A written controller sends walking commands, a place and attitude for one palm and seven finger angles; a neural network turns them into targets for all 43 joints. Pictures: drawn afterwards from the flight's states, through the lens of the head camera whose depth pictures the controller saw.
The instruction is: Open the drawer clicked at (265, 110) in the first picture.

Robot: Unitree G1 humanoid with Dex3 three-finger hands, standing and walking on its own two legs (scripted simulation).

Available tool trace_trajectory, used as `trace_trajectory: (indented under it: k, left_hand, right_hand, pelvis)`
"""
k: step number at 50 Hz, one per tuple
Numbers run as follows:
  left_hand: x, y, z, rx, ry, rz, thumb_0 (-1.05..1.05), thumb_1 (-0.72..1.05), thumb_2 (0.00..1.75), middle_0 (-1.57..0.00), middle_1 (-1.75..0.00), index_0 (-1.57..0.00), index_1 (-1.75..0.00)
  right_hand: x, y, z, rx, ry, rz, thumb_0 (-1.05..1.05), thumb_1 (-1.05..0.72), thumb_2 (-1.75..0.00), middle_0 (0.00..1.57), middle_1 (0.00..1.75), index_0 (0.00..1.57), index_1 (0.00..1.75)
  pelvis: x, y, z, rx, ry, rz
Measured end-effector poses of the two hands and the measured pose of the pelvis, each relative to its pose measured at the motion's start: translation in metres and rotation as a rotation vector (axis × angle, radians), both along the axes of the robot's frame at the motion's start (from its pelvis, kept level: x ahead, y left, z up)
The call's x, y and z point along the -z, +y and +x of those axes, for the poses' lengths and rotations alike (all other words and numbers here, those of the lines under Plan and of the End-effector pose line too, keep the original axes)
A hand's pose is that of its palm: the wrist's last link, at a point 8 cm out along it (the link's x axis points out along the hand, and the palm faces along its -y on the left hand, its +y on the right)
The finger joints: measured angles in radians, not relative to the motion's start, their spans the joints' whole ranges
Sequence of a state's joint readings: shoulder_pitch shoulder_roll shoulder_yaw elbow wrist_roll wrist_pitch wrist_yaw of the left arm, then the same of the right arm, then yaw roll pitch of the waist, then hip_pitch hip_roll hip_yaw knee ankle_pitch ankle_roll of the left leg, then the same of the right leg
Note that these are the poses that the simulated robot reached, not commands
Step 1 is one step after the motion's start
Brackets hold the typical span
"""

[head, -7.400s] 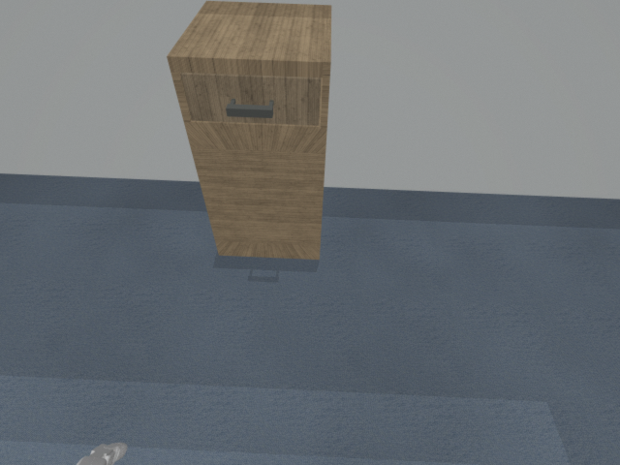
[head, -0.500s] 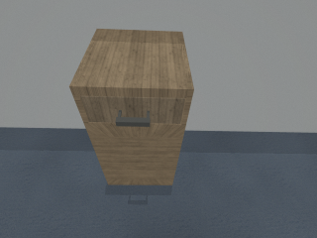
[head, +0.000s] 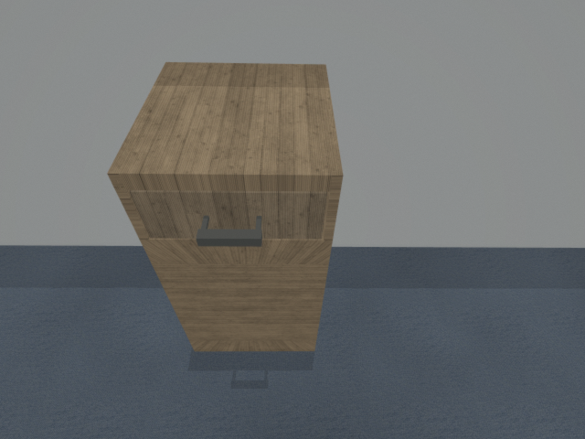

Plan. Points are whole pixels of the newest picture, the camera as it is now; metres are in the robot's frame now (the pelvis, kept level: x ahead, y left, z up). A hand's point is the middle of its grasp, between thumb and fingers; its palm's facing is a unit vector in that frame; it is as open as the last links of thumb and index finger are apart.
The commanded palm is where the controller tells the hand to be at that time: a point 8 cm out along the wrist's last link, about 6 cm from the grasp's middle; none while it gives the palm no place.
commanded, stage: look again from close up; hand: left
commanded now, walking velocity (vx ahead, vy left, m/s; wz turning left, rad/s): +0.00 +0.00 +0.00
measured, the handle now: (231, 229) +0.50 +0.15 -0.06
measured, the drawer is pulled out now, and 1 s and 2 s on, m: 0.00 0.00 0.00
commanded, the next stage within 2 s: raise the hand with hooked fingers in 0.04 s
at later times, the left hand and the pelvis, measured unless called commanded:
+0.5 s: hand (193, 395) +0.19 +0.15 -0.05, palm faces -0.04 -0.26 -0.96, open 8.2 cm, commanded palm +0.13 +0.19 -0.02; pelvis -0.03 -0.05 -0.03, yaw -3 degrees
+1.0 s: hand (184, 354) +0.23 +0.17 -0.01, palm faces -0.04 -0.09 -1.00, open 11.1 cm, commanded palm +0.20 +0.17 +0.04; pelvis -0.03 -0.07 -0.03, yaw -4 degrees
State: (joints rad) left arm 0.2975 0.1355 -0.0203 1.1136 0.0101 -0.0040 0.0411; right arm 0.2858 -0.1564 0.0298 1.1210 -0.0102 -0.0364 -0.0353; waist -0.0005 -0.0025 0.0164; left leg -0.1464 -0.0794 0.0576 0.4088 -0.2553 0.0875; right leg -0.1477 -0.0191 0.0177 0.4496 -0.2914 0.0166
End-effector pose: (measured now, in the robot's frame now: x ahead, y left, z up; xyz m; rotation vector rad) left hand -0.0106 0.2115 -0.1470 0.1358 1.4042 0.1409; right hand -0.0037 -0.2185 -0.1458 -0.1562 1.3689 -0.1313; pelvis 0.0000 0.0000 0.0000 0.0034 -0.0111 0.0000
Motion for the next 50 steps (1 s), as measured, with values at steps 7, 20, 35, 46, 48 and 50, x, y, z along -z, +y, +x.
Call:
trace_trajectory:
  k: [7,20,35,46,48,50]
  left_hand:
    - [-0.002,-0.011,0.001,0.000,0.004,0.002,0.01,0.92,0.90,-0.20,-0.30,-0.20,-0.30]
    - [-0.172,-0.013,0.199,0.693,-0.910,0.845,0.02,0.81,0.85,-0.21,-0.38,-0.21,-0.37]
    - [-0.131,-0.033,0.108,0.962,-0.834,1.172,0.00,0.43,0.70,-0.26,-0.59,-0.26,-0.59]
    - [-0.188,-0.040,0.211,0.914,-0.876,1.229,0.00,0.18,0.59,-0.27,-0.76,-0.27,-0.76]
    - [-0.190,-0.042,0.219,0.948,-0.843,1.171,0.00,0.14,0.57,-0.28,-0.79,-0.28,-0.78]
    - [-0.191,-0.044,0.222,0.990,-0.832,1.115,0.00,0.09,0.55,-0.28,-0.82,-0.28,-0.81]
  right_hand:
    - [0.002,-0.006,-0.003,0.005,0.022,0.016,0.00,-0.91,-0.90,0.20,0.30,0.20,0.30]
    - [-0.022,-0.072,0.118,-0.073,-0.581,-0.059,0.01,-0.92,-0.90,0.20,0.30,0.20,0.30]
    - [-0.023,-0.073,0.229,-0.327,-0.654,-0.035,0.01,-0.91,-0.90,0.20,0.30,0.20,0.30]
    - [0.000,-0.048,0.175,-0.185,-0.532,0.104,0.01,-0.91,-0.90,0.20,0.30,0.20,0.30]
    - [-0.002,-0.056,0.160,-0.140,-0.501,0.088,0.01,-0.91,-0.90,0.20,0.30,0.20,0.30]
    - [-0.004,-0.068,0.147,-0.097,-0.481,0.054,0.01,-0.91,-0.90,0.20,0.30,0.20,0.30]
  pelvis:
    - [0.000,-0.010,0.003,0.000,0.001,0.002]
    - [0.020,-0.036,-0.022,0.011,0.115,0.025]
    - [0.058,-0.083,-0.042,-0.034,0.207,0.030]
    - [0.043,-0.082,-0.035,0.002,0.178,0.044]
    - [0.035,-0.079,-0.030,0.040,0.169,0.053]
    - [0.030,-0.074,-0.025,0.069,0.162,0.055]
